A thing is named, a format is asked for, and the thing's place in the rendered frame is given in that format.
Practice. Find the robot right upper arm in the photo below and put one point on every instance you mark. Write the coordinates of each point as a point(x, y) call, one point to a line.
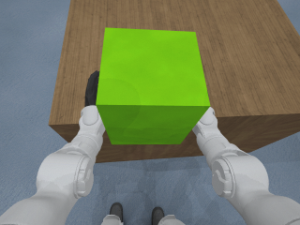
point(243, 181)

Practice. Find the robot right shin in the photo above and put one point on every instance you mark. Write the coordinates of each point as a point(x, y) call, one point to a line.
point(167, 217)

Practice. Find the carton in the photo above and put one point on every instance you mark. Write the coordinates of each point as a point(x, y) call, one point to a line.
point(151, 86)

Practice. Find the left robot forearm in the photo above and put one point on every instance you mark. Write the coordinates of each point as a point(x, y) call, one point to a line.
point(89, 139)

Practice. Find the pedestal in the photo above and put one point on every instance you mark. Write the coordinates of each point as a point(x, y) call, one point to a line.
point(250, 53)

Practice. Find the robot left upper arm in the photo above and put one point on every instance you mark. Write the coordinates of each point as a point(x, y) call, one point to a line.
point(62, 180)

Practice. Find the right robot forearm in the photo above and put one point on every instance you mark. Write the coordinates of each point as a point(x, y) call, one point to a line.
point(212, 143)

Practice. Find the robot left foot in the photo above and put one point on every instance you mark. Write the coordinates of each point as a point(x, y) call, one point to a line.
point(117, 209)

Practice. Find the robot left hand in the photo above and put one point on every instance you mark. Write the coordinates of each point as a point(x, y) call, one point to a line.
point(91, 91)

